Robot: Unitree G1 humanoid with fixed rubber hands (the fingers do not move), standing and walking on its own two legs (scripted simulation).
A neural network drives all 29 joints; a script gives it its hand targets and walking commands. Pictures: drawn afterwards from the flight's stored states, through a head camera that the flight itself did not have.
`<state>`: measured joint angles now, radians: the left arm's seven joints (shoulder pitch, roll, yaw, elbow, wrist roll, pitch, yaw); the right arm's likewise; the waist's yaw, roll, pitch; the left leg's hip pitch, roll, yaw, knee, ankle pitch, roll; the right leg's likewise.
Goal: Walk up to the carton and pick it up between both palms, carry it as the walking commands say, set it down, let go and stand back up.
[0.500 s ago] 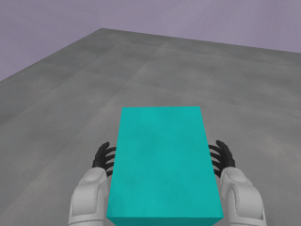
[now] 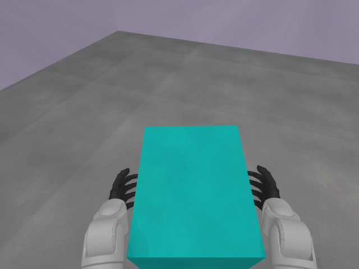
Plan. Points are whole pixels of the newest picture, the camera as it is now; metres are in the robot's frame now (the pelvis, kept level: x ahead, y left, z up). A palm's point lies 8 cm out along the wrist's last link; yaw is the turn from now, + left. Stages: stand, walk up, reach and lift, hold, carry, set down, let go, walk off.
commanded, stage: carry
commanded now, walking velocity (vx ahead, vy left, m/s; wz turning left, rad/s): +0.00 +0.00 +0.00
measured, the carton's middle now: (191, 199) +0.30 +0.00 -0.01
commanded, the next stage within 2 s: hold in 0.14 s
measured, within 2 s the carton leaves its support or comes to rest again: neither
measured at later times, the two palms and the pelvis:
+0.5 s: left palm (117, 200) +0.27 +0.17 +0.04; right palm (265, 206) +0.25 -0.15 +0.06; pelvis -0.01 +0.02 +0.00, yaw -6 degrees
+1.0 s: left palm (129, 198) +0.31 +0.17 -0.02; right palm (256, 202) +0.30 -0.15 +0.00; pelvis -0.01 +0.03 -0.01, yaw -7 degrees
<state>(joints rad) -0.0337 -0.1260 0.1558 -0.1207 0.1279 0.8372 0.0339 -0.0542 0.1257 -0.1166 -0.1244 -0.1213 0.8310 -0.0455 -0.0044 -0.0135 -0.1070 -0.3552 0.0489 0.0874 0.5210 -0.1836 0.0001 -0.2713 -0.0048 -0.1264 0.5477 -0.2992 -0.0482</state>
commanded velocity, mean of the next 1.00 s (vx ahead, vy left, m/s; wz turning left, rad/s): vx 0.00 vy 0.00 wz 0.00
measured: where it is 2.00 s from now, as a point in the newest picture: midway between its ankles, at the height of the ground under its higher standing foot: outside the picture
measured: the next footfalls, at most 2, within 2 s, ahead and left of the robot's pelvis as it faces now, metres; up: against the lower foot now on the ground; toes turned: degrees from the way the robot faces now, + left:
none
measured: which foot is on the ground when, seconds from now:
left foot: down 0.00-1.00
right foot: down 0.00-1.00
